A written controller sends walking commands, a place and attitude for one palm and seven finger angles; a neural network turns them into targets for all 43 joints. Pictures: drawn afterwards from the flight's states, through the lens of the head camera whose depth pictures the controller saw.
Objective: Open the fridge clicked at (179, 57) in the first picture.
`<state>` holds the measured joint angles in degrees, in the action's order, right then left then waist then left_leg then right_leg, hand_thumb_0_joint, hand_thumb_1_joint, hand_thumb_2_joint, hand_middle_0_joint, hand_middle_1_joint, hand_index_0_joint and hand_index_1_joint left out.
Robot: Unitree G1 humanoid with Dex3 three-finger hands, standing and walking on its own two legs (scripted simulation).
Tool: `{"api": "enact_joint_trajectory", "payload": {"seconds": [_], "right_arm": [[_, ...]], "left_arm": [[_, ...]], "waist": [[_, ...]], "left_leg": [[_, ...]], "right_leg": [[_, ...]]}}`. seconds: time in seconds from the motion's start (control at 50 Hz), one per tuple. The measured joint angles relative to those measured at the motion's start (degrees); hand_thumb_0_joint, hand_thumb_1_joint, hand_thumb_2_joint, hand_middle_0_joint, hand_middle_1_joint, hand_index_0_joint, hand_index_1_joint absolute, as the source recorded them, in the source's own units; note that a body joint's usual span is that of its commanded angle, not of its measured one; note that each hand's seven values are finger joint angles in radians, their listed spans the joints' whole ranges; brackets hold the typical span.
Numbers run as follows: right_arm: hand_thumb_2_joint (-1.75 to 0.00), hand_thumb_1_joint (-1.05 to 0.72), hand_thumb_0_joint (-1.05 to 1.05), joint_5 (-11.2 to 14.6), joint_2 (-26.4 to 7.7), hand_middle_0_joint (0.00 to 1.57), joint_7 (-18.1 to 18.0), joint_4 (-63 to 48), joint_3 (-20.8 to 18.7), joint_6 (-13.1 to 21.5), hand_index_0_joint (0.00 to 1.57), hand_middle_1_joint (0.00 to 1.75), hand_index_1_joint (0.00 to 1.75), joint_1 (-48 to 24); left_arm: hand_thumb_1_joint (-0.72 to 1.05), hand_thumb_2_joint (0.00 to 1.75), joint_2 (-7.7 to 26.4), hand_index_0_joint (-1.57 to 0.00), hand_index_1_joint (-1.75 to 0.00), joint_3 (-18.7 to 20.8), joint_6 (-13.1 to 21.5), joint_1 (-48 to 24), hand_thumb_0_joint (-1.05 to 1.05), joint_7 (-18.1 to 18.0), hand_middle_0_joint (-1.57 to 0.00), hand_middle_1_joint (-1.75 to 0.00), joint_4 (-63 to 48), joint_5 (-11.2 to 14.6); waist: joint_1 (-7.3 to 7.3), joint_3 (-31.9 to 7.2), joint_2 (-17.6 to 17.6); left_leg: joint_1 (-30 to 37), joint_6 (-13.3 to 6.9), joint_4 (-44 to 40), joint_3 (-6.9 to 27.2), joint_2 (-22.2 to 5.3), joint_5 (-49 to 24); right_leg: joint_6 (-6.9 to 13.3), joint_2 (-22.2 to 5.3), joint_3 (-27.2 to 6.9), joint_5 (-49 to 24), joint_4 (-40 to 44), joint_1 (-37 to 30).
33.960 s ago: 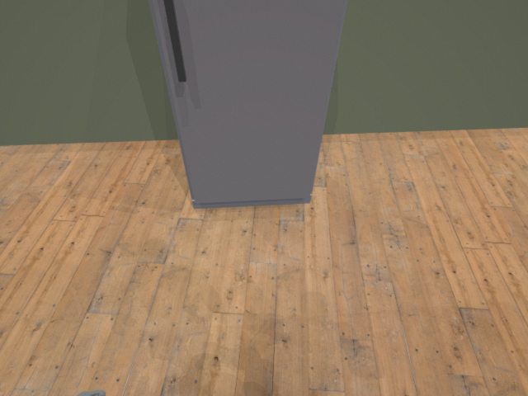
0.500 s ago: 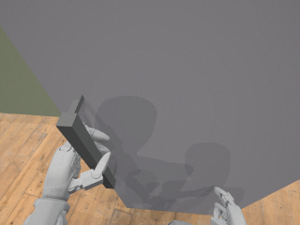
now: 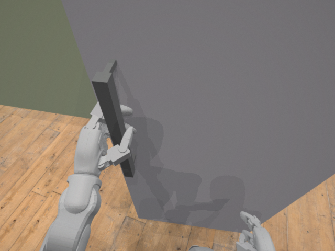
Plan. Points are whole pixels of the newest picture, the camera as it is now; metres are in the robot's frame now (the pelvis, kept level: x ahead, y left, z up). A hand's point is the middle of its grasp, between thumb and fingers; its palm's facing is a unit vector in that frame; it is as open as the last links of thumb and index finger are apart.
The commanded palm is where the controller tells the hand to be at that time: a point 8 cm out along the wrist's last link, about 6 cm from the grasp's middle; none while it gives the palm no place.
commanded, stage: walk backward, drawing the door open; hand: left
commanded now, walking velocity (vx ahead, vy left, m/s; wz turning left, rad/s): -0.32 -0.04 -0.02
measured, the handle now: (122, 130) +0.33 +0.11 +0.14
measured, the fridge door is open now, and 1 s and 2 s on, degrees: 3 38 68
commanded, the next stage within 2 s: stop walking and hold the door back in 1.98 s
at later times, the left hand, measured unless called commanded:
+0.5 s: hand (121, 232) +0.14 +0.08 +0.15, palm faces -0.12 -0.99 -0.08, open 6.6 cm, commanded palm +0.11 +0.13 +0.14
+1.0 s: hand out of the picture -0.02 +0.00 +0.15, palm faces -0.04 -0.99 -0.11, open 7.2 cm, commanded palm -0.05 +0.05 +0.14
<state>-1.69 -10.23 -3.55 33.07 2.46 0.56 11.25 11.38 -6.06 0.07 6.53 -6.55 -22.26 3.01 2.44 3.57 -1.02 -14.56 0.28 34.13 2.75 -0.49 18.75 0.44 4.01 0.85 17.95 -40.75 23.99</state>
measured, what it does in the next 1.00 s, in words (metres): walks backwards: right foot, then left foot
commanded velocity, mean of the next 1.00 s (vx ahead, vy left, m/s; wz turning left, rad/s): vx -0.26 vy -0.22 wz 0.36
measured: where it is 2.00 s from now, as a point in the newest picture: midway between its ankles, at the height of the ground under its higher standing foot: outside the picture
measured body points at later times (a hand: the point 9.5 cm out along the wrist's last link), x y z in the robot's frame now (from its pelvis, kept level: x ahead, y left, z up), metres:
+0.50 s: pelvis -0.13 +0.01 +0.00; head -0.12 +0.01 +0.45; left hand +0.14 +0.13 +0.16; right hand +0.05 -0.24 -0.06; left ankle -0.16 +0.14 -0.73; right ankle -0.03 -0.11 -0.70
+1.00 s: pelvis -0.27 -0.08 -0.01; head -0.24 -0.07 +0.44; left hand -0.03 +0.06 +0.16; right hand -0.06 -0.28 -0.09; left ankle -0.32 +0.04 -0.73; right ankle -0.15 -0.14 -0.70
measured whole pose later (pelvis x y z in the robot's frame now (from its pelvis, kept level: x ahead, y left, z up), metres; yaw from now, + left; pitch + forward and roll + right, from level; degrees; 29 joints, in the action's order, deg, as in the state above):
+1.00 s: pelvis -0.27 -0.08 -0.01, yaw +13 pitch -1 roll +0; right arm -1.9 -10.0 -2.9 33.8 -0.4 3.0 9.4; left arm 8.4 -15.8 2.3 7.0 -3.8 -24.3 -2.7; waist 4.2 4.3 1.1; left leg -14.0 -0.2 36.5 1.6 0.3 21.1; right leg 0.3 1.4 3.6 14.9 -49.6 32.2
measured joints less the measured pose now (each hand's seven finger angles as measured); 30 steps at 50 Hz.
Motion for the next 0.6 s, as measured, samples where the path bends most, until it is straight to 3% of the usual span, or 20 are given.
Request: {"api": "enact_joint_trajectory", "payload": {"seconds": [0.04,0.08,0.1,0.14,0.18,0.24,0.34,0.4,0.42,0.46,0.52,0.6], "right_arm": [[-0.90,-0.91,0.01,0.47,0.90,0.20,0.62,0.65,0.36,-0.01,0.20,0.29,0.30,0.06],[-0.90,-0.90,0.01,0.89,1.64,0.21,1.10,1.04,0.82,-0.37,0.20,0.29,0.30,-1.42],[-0.90,-0.90,0.01,1.01,1.71,0.21,1.10,0.97,0.92,-0.65,0.20,0.30,0.30,-2.64],[-0.90,-0.90,0.01,1.10,1.52,0.21,0.76,0.64,0.85,-1.15,0.20,0.30,0.30,-4.85],[-0.90,-0.90,0.01,1.01,1.08,0.21,0.24,0.00,0.45,-1.84,0.20,0.30,0.30,-6.55],[-0.90,-0.90,0.01,0.73,-0.09,0.21,-0.54,-1.63,0.03,-3.02,0.20,0.30,0.30,-8.24],[-0.90,-0.91,0.01,0.71,-2.17,0.21,-1.45,-3.69,-1.18,-4.85,0.20,0.29,0.30,-8.43],[-0.90,-0.91,0.01,0.96,-3.38,0.21,-1.48,-4.41,-1.78,-5.52,0.20,0.29,0.30,-7.00],[-0.90,-0.91,0.01,1.04,-4.20,0.21,-1.44,-5.22,-1.94,-5.72,0.20,0.29,0.30,-6.17],[-0.90,-0.91,0.01,1.07,-3.35,0.20,-1.56,-4.67,-2.69,-5.59,0.20,0.29,0.30,-5.13],[-0.90,-0.91,0.01,0.85,-1.10,0.20,-0.52,-2.57,-2.46,-4.55,0.19,0.29,0.30,-2.00],[-0.90,-0.91,0.01,1.08,0.80,0.20,1.41,-0.18,-1.17,-2.29,0.20,0.29,0.30,0.66]], "left_arm": [[0.69,0.77,-0.75,-0.27,-1.37,0.14,0.05,0.37,0.03,0.06,-0.45,-1.40,0.59,-0.32],[0.69,0.78,-1.32,-0.27,-1.37,1.19,0.40,0.21,0.02,-0.10,-0.45,-1.40,0.78,-0.62],[0.69,0.79,-1.69,-0.27,-1.37,1.74,0.64,-0.30,0.02,-0.20,-0.45,-1.40,1.00,-0.70],[0.70,0.80,-2.06,-0.27,-1.37,2.58,1.17,-1.33,0.02,-0.04,-0.45,-1.40,1.71,-0.58],[0.69,0.79,-2.03,-0.27,-1.38,3.05,1.17,-1.53,0.02,0.03,-0.45,-1.40,2.00,-0.44],[0.69,0.77,-2.24,-0.28,-1.38,3.46,0.48,-0.50,0.03,-0.35,-0.45,-1.40,1.66,-0.54],[0.68,0.74,-2.66,-0.28,-1.37,2.32,-0.86,1.04,0.03,-0.13,-0.45,-1.40,1.10,-0.92],[0.67,0.73,-2.93,-0.28,-1.36,0.33,-1.36,1.37,0.03,0.47,-0.45,-1.40,0.35,-0.97],[0.66,0.73,-3.20,-0.28,-1.35,-0.59,-1.51,1.28,0.03,0.71,-0.45,-1.40,-0.17,-0.87],[0.65,0.73,-2.21,-0.27,-1.35,-2.14,-0.56,0.65,0.02,1.05,-0.45,-1.40,0.08,-0.88],[0.64,0.73,-1.97,-0.29,-1.35,-4.20,0.25,2.24,0.02,1.28,-0.45,-1.40,1.27,-1.55],[0.64,0.73,-3.51,-0.30,-1.35,-5.53,0.79,4.41,0.02,0.97,-0.45,-1.40,1.23,-2.37]], "waist": [[-1.57,-0.66,-0.89],[-2.92,-0.59,-1.32],[-3.02,0.00,-1.62],[-2.97,0.61,-0.93],[-3.13,0.66,0.54],[-2.80,0.20,2.05],[-1.70,-2.17,3.18],[-0.58,-3.94,3.02],[0.02,-4.57,1.71],[0.89,-4.20,2.17],[0.41,-3.86,1.63],[-0.93,-2.85,-0.13]], "left_leg": [[-0.22,0.77,-0.84,-0.02,-0.94,-0.72],[-1.80,1.53,0.48,-0.36,-1.97,-1.04],[-3.48,1.73,2.50,-0.14,-2.25,-2.29],[-7.82,1.65,10.42,1.07,-0.46,3.40],[-11.04,1.51,17.94,1.46,1.76,7.50],[-11.84,1.82,21.57,0.49,2.75,8.11],[-6.41,1.27,14.77,-1.49,2.50,7.76],[-0.02,0.43,2.68,-3.05,2.02,4.27],[2.46,-0.55,-3.12,-2.30,1.09,1.21],[2.20,0.34,-4.02,-1.22,1.23,1.43],[3.22,0.34,-4.89,-0.36,-0.11,-0.70],[4.19,1.37,-7.21,0.22,-1.89,-3.56]], "right_leg": [[-0.50,-1.14,-0.67,-4.64,6.63,-5.18],[0.39,-0.76,-0.88,-5.95,12.10,-7.59],[1.08,-0.38,-0.66,-6.26,12.37,-7.06],[1.93,-1.08,-0.53,-7.44,12.03,-5.31],[2.03,-2.45,-1.32,-8.89,12.24,-3.92],[1.62,-4.05,-2.76,-10.99,13.13,-2.62],[0.52,-5.45,-4.08,-14.88,15.81,-0.76],[-0.42,-5.39,-3.71,-17.29,17.21,0.77],[-0.86,-4.61,-2.71,-16.78,16.14,2.03],[-1.86,-4.24,-2.82,-8.38,8.01,5.30],[-2.01,-1.51,-2.46,0.13,-5.14,6.26],[-1.72,-0.96,0.20,-0.08,0.68,0.14]]}}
